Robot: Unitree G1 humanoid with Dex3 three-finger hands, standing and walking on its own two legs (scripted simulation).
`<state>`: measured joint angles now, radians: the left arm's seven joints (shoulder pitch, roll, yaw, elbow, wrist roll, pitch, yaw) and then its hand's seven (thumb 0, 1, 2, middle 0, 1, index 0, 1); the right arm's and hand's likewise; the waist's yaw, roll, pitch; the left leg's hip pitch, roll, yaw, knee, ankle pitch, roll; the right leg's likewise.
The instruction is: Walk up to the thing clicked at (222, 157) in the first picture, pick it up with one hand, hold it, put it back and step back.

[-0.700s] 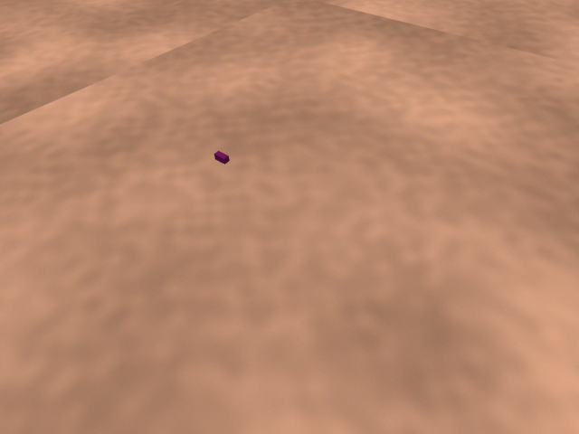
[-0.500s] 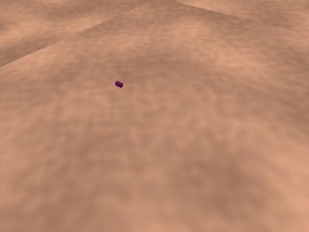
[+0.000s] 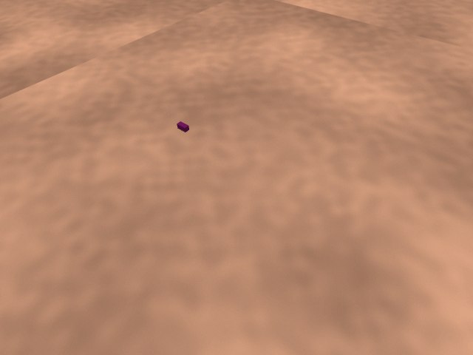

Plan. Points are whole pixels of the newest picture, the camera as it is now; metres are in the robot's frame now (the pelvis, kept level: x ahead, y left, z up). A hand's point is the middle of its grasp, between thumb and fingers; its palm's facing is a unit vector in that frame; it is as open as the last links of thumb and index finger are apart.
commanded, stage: stand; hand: left
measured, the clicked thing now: (183, 126) +1.61 +0.39 -0.77
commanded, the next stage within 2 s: walk up in 0.42 s
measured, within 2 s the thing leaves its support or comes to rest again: neither
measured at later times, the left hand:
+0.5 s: hand out of the picture +0.07 +0.26 -0.15, palm faces -0.04 -0.94 -0.34, open 7.4 cm
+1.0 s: hand (74, 271) +0.33 +0.38 -0.13, palm faces -0.28 -0.84 -0.47, open 7.4 cm
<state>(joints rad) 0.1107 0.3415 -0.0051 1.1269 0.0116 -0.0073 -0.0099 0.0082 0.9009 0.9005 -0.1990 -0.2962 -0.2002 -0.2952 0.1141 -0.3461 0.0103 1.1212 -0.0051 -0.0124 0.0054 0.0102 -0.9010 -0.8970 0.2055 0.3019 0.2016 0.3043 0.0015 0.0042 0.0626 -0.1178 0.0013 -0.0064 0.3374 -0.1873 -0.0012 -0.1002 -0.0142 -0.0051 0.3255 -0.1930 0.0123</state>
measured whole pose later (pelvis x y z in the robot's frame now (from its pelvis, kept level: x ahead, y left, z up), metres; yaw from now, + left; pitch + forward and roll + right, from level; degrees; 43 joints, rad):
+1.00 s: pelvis +0.16 +0.11 -0.01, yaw -13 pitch -1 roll +2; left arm 0.20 0.45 0.05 0.97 -0.01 -0.07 -0.03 0.01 0.90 0.90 -0.20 -0.30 -0.20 -0.30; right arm 0.32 -0.42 -0.10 0.91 -0.04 -0.02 0.09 0.01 -0.90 -0.90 0.21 0.30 0.20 0.30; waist -0.09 0.03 0.05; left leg -0.09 0.01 0.11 0.46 -0.34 0.01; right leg -0.47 -0.05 -0.06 0.78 -0.35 -0.03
